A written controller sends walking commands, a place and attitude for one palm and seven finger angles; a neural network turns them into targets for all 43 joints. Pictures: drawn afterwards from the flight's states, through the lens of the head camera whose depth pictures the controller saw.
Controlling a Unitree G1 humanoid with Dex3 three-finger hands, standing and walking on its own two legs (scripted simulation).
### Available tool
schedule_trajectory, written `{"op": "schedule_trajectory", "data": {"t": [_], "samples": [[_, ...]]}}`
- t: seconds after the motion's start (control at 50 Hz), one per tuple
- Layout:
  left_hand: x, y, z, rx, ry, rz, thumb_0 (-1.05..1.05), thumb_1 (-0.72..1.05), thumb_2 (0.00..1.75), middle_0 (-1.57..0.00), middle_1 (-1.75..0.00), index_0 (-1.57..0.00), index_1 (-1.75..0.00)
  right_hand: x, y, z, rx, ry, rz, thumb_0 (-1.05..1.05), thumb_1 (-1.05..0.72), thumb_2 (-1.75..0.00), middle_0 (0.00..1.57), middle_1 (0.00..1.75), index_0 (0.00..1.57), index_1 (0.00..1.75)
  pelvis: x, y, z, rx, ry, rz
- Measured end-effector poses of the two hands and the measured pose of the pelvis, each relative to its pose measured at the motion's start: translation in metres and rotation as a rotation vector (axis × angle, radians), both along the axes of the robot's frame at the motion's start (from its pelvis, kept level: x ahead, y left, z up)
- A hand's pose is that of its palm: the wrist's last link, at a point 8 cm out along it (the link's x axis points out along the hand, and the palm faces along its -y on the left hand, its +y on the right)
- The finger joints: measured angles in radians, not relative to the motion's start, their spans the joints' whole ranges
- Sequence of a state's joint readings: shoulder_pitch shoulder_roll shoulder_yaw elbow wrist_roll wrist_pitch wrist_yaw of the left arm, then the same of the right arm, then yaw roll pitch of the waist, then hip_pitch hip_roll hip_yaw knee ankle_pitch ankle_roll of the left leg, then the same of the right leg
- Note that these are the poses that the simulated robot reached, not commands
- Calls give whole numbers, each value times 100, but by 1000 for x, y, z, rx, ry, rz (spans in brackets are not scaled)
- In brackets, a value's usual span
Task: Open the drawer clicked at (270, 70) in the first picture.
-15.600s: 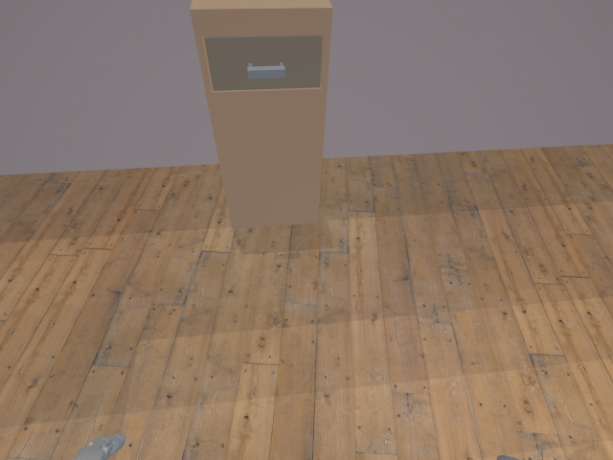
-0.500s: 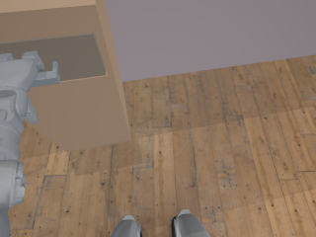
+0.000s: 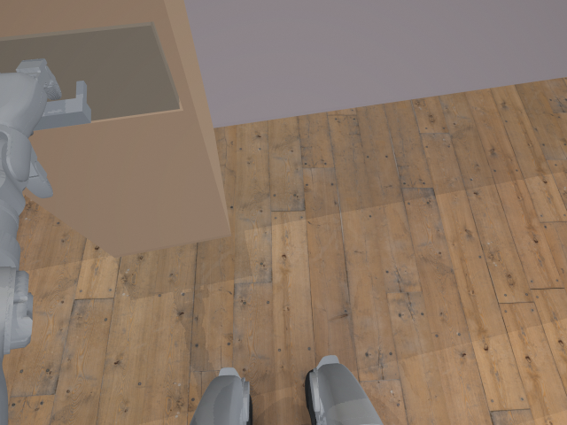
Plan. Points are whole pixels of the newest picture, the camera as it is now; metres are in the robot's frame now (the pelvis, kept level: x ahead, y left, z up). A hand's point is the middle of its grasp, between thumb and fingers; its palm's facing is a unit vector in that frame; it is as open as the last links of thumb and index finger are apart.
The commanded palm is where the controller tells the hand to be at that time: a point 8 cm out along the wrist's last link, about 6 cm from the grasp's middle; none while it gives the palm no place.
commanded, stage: lower the fingers behind the handle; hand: left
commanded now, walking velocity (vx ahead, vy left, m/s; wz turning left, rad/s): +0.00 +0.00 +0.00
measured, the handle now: (46, 103) +0.56 +0.32 +0.04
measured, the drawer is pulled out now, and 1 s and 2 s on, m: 0.00 0.00 0.00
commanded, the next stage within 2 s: lift the fingers back up to retry in 0.06 s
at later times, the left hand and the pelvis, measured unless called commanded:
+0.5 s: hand (35, 125) +0.50 +0.31 +0.06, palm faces -0.07 -0.02 -1.00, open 13.8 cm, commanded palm +0.50 +0.30 +0.12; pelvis +0.02 +0.01 +0.02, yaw +0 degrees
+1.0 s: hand (10, 112) +0.50 +0.32 +0.09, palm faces -0.15 +0.00 -0.99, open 13.8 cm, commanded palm +0.50 +0.31 +0.16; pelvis +0.05 +0.01 +0.05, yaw +0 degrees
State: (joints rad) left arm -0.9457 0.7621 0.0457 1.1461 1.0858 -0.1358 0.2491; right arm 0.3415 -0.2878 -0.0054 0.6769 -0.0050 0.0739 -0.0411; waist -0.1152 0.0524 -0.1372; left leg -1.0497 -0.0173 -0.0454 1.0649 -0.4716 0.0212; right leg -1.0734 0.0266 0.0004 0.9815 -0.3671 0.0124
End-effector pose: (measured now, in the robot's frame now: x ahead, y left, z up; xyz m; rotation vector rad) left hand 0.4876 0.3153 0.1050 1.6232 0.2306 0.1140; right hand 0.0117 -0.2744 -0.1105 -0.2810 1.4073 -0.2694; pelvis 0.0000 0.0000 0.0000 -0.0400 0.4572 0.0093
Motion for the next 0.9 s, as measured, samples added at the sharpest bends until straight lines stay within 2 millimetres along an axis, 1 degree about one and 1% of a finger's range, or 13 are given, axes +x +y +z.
{"op": "schedule_trajectory", "data": {"t": [0.26, 0.38, 0.46, 0.52, 0.58, 0.64, 0.72, 0.84, 0.9], "samples": [[1, 2, 2, -23, 11, 0, 0, -49, 30, -28, -132, -32, -120, -8, 3, 3, -3, 13, -8, 0, -90, -90, 20, 30, 20, 30, 1, 1, 1, -4, -4, 1], [-2, 1, 5, -51, 22, -13, 0, -49, 30, -28, -126, -32, -120, -8, 5, 12, 0, 25, -20, 0, -90, -90, 20, 30, 20, 30, 7, 3, 10, -7, -22, -2], [-2, -6, 8, -65, 15, -47, 0, -49, 30, -29, -123, -32, -120, -4, 6, 19, -2, 28, -24, 0, -90, -90, 20, 30, 20, 30, 14, 5, 18, -9, -38, 1], [2, -12, 16, -78, -24, -70, 0, -49, 30, -30, -121, -32, -120, 1, 6, 24, -4, 26, -23, 0, -90, -90, 20, 30, 20, 30, 19, 6, 22, -9, -48, 1], [7, -13, 28, -81, -71, -65, 0, -49, 30, -31, -121, -33, -120, 8, 6, 28, -1, 19, -26, 0, -90, -90, 20, 30, 20, 30, 24, 6, 26, -8, -58, -2], [10, -14, 34, -76, -63, -47, 0, -49, 30, -33, -121, -34, -121, 16, 6, 30, 10, 8, -28, 0, -90, -90, 20, 30, 20, 30, 30, 8, 31, -7, -70, -8], [9, -9, 41, -68, -40, -6, 0, -49, 30, -34, -121, -34, -122, 28, 8, 32, 26, -16, -34, 0, -90, -90, 20, 30, 20, 30, 36, 9, 37, -3, -87, -17], [6, 0, 62, -50, -30, 10, 0, -49, 30, -33, -120, -33, -121, 48, 9, 36, 35, -50, -28, 0, -90, -90, 20, 30, 20, 30, 43, 8, 45, 2, -112, -14], [3, 3, 60, -44, 8, 13, 0, -49, 30, -32, -120, -33, -121, 56, 9, 38, 36, -63, -21, 0, -90, -90, 20, 30, 20, 30, 44, 7, 47, 4, -120, -10]]}}
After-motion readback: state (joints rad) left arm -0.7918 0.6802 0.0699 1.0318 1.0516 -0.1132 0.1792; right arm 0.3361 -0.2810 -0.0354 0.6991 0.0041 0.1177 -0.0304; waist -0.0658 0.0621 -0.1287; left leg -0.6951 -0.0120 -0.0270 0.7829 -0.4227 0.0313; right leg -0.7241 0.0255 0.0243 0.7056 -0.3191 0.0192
